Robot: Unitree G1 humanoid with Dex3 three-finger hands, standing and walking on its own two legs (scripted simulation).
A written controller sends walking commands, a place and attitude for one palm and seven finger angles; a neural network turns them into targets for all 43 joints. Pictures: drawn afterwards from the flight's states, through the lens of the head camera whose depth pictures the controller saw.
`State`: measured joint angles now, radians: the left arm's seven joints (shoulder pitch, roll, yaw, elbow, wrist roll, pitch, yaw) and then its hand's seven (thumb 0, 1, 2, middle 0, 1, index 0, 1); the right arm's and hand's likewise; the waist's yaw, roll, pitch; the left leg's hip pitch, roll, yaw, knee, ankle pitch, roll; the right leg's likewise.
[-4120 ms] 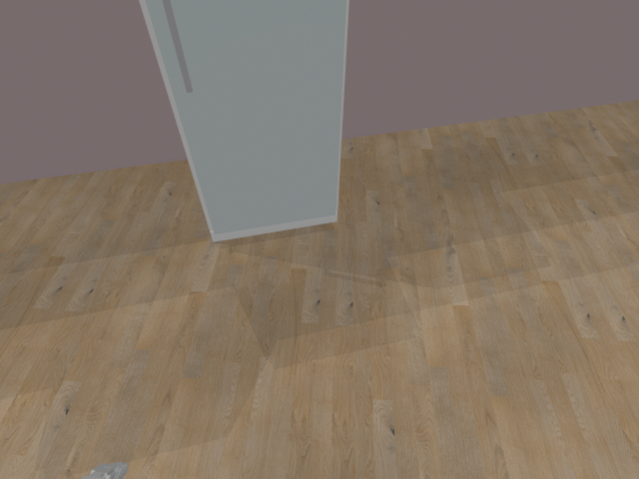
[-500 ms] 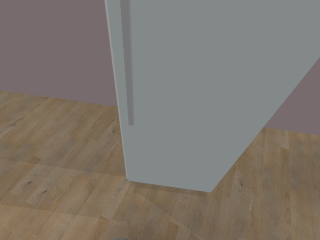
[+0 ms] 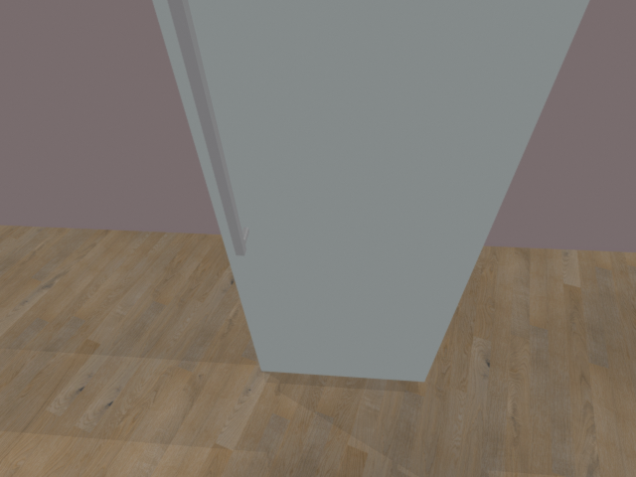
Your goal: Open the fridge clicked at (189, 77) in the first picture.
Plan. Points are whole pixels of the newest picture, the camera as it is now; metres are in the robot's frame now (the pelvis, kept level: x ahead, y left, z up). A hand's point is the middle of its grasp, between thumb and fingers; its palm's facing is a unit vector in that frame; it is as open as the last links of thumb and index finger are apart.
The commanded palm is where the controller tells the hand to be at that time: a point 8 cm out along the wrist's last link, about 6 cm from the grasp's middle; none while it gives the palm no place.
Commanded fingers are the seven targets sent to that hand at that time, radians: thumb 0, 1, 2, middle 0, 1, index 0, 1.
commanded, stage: come to a stop and stand still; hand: left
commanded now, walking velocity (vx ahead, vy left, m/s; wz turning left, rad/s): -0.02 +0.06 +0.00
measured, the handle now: (220, 148) +0.52 +0.18 +0.16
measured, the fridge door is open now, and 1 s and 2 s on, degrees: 0 0 0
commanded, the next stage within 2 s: look again from close up in 1.32 s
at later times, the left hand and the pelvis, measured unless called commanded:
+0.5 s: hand out of the picture +0.00 +0.23 -0.17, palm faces +0.01 -0.97 -0.25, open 7.4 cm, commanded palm none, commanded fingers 0.00 0.90 0.90 -0.20 -0.30 -0.20 -0.30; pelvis +0.00 +0.05 -0.01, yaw -1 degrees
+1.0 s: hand out of the picture +0.03 +0.19 -0.17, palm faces +0.02 -0.97 -0.23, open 7.4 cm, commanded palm none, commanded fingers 0.00 0.90 0.90 -0.20 -0.30 -0.20 -0.30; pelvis +0.01 +0.01 -0.01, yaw +0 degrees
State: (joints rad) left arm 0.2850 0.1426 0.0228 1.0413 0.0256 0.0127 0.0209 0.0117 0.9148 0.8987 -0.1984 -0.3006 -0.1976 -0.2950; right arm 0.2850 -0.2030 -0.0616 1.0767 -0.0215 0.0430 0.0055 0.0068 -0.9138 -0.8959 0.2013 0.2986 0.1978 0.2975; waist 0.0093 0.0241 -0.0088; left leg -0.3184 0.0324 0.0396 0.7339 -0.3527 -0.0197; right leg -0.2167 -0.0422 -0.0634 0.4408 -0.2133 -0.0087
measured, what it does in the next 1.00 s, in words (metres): steps on the spot: left foot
